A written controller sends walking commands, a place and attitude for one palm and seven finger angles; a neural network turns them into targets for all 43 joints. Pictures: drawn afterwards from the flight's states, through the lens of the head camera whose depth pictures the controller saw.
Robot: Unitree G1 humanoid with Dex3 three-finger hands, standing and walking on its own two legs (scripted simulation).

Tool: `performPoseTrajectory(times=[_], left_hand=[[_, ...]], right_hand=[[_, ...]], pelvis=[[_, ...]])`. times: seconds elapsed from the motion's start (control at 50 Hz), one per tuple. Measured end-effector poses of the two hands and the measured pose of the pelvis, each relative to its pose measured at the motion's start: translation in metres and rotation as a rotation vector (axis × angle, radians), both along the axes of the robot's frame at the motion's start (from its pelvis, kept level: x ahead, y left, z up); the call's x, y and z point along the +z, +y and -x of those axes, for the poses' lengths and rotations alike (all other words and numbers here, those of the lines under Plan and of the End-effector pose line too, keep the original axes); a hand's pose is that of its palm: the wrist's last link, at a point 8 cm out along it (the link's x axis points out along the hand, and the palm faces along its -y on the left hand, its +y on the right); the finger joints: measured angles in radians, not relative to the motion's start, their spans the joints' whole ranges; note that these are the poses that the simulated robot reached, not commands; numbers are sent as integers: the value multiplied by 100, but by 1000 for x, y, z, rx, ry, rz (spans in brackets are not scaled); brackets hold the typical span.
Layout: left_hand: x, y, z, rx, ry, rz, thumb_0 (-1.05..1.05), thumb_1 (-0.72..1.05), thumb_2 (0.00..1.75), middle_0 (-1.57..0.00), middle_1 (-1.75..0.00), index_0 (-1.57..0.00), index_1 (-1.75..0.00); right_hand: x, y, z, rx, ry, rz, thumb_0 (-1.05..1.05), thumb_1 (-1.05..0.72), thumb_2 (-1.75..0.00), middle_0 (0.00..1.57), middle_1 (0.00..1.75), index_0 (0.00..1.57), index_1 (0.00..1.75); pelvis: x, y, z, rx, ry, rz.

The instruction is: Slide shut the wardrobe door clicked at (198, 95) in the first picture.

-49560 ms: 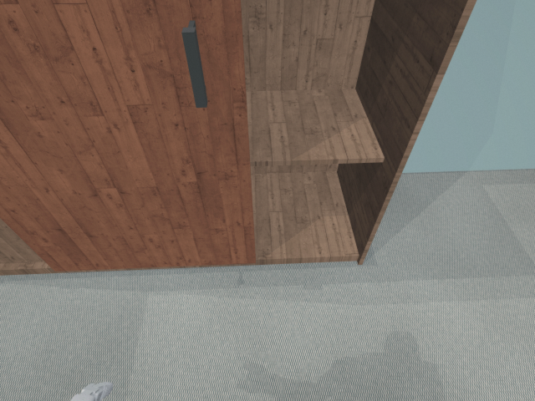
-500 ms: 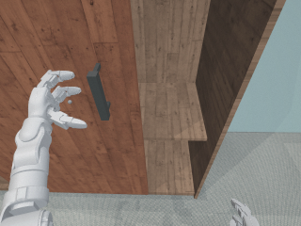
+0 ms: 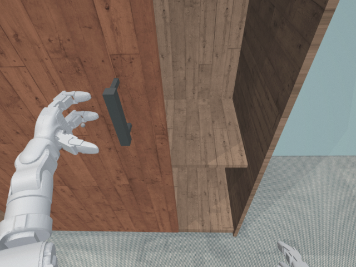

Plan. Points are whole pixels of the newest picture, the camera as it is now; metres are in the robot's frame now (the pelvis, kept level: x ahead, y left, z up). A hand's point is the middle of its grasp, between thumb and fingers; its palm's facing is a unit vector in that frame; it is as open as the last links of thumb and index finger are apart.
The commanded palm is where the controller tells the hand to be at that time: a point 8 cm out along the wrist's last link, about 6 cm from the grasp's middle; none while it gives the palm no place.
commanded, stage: move the hooked fingers beside the handle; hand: left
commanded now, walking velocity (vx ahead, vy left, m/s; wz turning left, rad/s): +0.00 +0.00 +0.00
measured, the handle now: (120, 113) +0.42 +0.15 +0.15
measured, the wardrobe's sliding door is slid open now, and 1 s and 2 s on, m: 0.29 0.29 0.29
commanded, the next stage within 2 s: feel for the door with the fingertips in 1.88 s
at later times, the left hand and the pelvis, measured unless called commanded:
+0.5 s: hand (92, 140) +0.36 +0.21 +0.13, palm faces +0.05 -1.00 -0.01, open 14.0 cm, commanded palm +0.33 +0.26 +0.16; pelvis +0.00 +0.00 +0.00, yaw +0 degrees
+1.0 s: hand (79, 125) +0.34 +0.21 +0.19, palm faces +0.09 -1.00 -0.04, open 14.0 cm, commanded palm +0.32 +0.26 +0.15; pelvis -0.01 -0.01 +0.00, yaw +0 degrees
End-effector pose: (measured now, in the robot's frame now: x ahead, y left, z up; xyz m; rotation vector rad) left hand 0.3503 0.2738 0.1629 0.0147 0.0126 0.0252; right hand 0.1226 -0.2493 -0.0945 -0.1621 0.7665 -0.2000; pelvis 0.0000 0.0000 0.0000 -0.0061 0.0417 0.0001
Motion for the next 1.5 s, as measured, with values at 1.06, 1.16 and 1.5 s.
performPoseTrajectory(times=[1.06, 1.16, 1.5], left_hand=[[27, -10, 23, 18, -157, -24, -2, -50, 30, -30, -120, -30, -120], [-23, -12, 23, -7, 105, 9, -1, -50, 30, -30, -120, -30, -120], [-12, -10, 11, -15, 78, 1, -1, -50, 30, -30, -120, -30, -120]], right_hand=[[7, 5, -8, 39, -56, -4, 2, -91, -90, 20, 30, 20, 30], [4, 2, -5, 25, -45, -12, 2, -91, -90, 20, 30, 21, 30], [2, 0, 2, 18, -28, -4, 2, -91, -90, 20, 30, 20, 30]], pelvis=[[1, -5, 7, 8, -40, 1], [1, -3, 12, 8, -21, -1], [1, -3, 13, 9, -17, 1]])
